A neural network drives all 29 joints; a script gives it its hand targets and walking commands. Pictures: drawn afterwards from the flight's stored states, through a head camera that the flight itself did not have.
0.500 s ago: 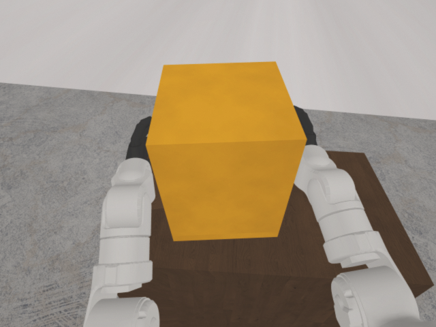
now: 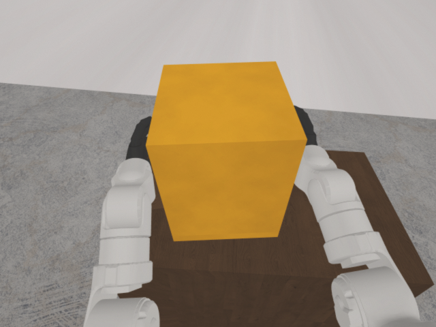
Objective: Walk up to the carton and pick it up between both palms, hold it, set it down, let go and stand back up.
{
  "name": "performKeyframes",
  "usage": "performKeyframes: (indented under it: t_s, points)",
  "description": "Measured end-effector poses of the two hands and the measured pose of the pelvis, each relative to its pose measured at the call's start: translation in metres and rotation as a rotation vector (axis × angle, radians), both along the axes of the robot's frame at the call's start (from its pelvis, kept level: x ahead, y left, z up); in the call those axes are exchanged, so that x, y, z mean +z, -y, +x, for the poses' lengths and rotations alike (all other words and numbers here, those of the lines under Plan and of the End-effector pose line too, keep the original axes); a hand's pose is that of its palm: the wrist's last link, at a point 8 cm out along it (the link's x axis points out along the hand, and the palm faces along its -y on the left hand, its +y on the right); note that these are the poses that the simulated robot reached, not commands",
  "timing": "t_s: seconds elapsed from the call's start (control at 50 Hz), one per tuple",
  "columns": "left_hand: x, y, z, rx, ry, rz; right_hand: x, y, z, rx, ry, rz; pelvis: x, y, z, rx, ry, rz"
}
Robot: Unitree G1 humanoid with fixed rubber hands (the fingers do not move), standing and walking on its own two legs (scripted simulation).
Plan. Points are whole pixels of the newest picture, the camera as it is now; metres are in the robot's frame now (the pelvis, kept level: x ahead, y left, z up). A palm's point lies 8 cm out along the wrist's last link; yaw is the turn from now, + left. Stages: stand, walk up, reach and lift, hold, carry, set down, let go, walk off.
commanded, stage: hold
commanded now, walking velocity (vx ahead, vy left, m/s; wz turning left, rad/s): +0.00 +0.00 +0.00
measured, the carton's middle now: (222, 154) +0.38 +0.00 +0.15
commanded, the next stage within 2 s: set down in 0.34 s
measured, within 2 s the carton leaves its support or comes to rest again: neither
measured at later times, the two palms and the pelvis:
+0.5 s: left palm (138, 164) +0.35 +0.14 +0.16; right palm (305, 150) +0.36 -0.15 +0.17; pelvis +0.00 +0.00 +0.00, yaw +1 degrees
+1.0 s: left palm (136, 188) +0.35 +0.16 +0.10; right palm (283, 166) +0.39 -0.13 +0.10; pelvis +0.01 -0.01 +0.00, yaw +1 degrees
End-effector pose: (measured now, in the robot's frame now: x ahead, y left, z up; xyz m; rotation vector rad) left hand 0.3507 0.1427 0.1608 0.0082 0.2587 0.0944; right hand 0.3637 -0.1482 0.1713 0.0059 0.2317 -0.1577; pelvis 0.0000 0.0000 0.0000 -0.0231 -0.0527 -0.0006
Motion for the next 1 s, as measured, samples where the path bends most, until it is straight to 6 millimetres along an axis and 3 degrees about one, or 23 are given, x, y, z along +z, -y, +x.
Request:
performKeyframes:
  t_s: [0.36,0.5,0.7,0.88,1.0]
  points:
    - [0.000,-0.001,0.000,0.000,-0.002,0.000,0.000,-0.001,0.000,0.001,-0.002,0.000,0.000,0.000,0.000,0.001,0.000,0.000]
    - [-0.002,-0.001,-0.005,-0.004,0.029,-0.032,0.003,-0.001,-0.008,-0.016,0.033,0.009,0.001,-0.001,0.001,0.014,0.035,-0.003]
    - [-0.014,-0.006,0.000,0.035,0.041,0.011,-0.023,-0.007,0.004,0.026,0.056,-0.002,0.001,-0.003,-0.002,-0.015,0.047,0.005]
    - [-0.050,-0.015,-0.004,0.093,-0.014,0.008,-0.063,-0.017,0.016,0.091,0.010,-0.027,0.002,0.004,-0.001,0.004,0.006,0.006]
    - [-0.064,-0.015,-0.005,0.125,-0.007,0.000,-0.069,-0.019,0.025,0.125,0.024,-0.031,0.002,0.009,0.005,0.016,-0.062,-0.001]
